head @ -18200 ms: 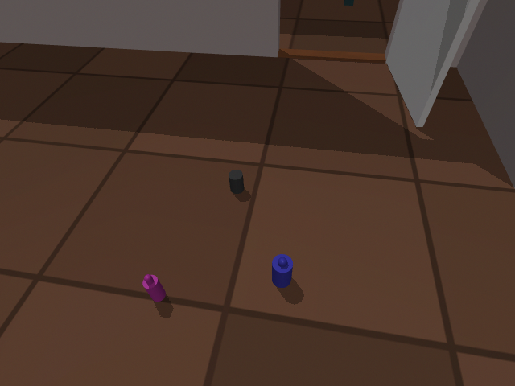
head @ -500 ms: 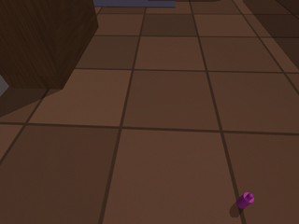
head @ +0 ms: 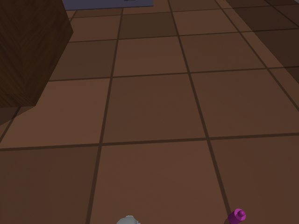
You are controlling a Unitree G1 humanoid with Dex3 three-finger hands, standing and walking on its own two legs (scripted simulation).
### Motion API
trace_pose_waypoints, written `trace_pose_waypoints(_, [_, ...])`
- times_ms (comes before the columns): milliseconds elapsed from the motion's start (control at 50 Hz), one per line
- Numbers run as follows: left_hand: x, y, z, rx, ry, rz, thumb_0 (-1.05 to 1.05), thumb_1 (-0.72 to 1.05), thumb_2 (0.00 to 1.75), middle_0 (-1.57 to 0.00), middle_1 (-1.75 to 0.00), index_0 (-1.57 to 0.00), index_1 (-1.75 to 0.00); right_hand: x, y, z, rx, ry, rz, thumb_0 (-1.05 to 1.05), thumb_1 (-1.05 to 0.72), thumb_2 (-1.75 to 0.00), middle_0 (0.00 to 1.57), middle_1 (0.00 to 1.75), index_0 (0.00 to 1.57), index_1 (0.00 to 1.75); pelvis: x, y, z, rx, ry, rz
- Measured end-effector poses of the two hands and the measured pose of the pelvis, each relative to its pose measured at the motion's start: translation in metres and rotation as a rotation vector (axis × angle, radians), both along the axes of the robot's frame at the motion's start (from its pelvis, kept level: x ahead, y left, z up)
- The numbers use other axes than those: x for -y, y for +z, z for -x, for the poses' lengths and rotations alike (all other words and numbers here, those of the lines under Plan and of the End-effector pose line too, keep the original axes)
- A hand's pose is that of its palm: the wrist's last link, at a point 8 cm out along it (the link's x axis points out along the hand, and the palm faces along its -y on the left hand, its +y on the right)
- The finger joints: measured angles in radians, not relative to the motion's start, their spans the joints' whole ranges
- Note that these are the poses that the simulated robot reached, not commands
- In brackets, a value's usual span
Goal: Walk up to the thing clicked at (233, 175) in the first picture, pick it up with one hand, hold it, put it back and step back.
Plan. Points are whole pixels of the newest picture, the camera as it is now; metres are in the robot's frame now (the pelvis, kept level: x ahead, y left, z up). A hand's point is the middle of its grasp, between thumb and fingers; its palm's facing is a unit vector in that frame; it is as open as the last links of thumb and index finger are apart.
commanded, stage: walk up
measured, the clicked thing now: out of the picture +0.14 -1.06 -0.72
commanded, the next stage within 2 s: none
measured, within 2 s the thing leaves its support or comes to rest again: neither
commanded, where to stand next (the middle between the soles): +0.52 +0.03 m, yaw -5 degrees
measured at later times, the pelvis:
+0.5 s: pelvis +0.22 +0.03 -0.01, yaw -8 degrees
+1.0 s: pelvis +0.42 +0.07 -0.03, yaw -25 degrees
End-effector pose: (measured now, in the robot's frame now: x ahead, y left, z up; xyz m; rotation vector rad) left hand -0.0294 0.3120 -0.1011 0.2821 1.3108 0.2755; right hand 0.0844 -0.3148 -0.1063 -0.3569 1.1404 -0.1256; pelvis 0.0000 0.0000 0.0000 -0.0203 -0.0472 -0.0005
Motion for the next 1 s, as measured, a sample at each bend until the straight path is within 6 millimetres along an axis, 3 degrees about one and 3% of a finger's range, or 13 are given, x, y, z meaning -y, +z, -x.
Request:
trace_pose_waypoints(100, [-0.017, -0.016, -0.063, 0.024, -0.04, 0.018, 0.0, 0.9, 0.9, -0.21, -0.3, -0.2, -0.3, -0.012, 0.002, -0.045, -0.015, -0.003, 0.04, 0.01, -0.9, -0.9, 0.2, 0.3, 0.2, 0.3, -0.016, -0.009, -0.049, -0.015, -0.003, 0.023])
trace_pose_waypoints(200, [-0.038, -0.029, -0.144, 0.037, -0.104, 0.013, 0.01, 0.9, 0.9, -0.21, -0.3, -0.2, -0.3, -0.032, 0.008, -0.091, 0.078, -0.037, 0.056, 0.01, -0.9, -0.9, 0.2, 0.3, 0.2, 0.3, -0.036, -0.015, -0.095, -0.004, -0.032, -0.014])
trace_pose_waypoints(340, [-0.047, -0.004, -0.269, 0.164, -0.211, 0.001, 0.0, 0.9, 0.9, -0.21, -0.3, -0.2, -0.29, -0.042, 0.024, -0.109, 0.069, -0.124, 0.044, 0.0, -0.9, -0.9, 0.2, 0.3, 0.21, 0.3, -0.039, 0.002, -0.154, 0.002, -0.055, -0.012])
trace_pose_waypoints(460, [-0.033, 0.008, -0.351, 0.203, -0.275, -0.014, 0.0, 0.9, 0.9, -0.2, -0.3, -0.2, -0.29, -0.027, 0.008, -0.124, 0.007, -0.177, 0.031, 0.01, -0.9, -0.9, 0.2, 0.3, 0.21, 0.3, -0.033, -0.003, -0.203, 0.007, -0.099, -0.037])
trace_pose_waypoints(600, [-0.004, 0.0, -0.425, 0.198, -0.359, -0.067, 0.0, 0.9, 0.9, -0.21, -0.3, -0.2, -0.29, 0.0, -0.041, -0.183, 0.061, -0.26, -0.009, 0.01, -0.9, -0.9, 0.2, 0.3, 0.2, 0.3, -0.013, -0.033, -0.261, 0.02, -0.191, -0.018])
trace_pose_waypoints(720, [0.006, 0.015, -0.447, 0.158, -0.353, -0.072, 0.0, 0.9, 0.9, -0.21, -0.3, -0.2, -0.3, -0.01, -0.029, -0.246, 0.116, -0.249, -0.065, 0.01, -0.91, -0.9, 0.2, 0.3, 0.2, 0.3, -0.014, -0.015, -0.3, 0.022, -0.284, -0.04])
trace_pose_waypoints(780, [0.001, 0.021, -0.46, 0.11, -0.379, -0.079, 0.0, 0.9, 0.9, -0.21, -0.3, -0.2, -0.3, -0.014, -0.018, -0.267, 0.149, -0.261, -0.063, 0.01, -0.9, -0.9, 0.2, 0.3, 0.2, 0.3, -0.019, -0.008, -0.323, 0.014, -0.327, -0.038])
trace_pose_waypoints(860, [-0.016, 0.023, -0.491, 0.074, -0.428, -0.096, 0.0, 0.89, 0.9, -0.21, -0.3, -0.2, -0.3, -0.017, -0.012, -0.28, 0.139, -0.307, -0.031, 0.01, -0.9, -0.9, 0.2, 0.3, 0.2, 0.3, -0.032, -0.007, -0.357, 0.0, -0.373, -0.02])
trace_pose_waypoints(940, [-0.04, 0.014, -0.54, 0.068, -0.487, -0.115, 0.0, 0.89, 0.9, -0.21, -0.3, -0.21, -0.3, -0.025, -0.011, -0.29, 0.104, -0.376, 0.024, 0.01, -0.9, -0.9, 0.2, 0.3, 0.2, 0.3, -0.051, -0.015, -0.392, -0.017, -0.415, -0.006])
trace_pose_waypoints(1000, [-0.059, -0.005, -0.59, 0.083, -0.535, -0.119, 0.0, 0.89, 0.9, -0.21, -0.3, -0.2, -0.3, -0.037, -0.013, -0.301, 0.097, -0.425, 0.075, 0.01, -0.9, -0.9, 0.2, 0.3, 0.2, 0.3, -0.069, -0.029, -0.418, -0.024, -0.442, 0.0])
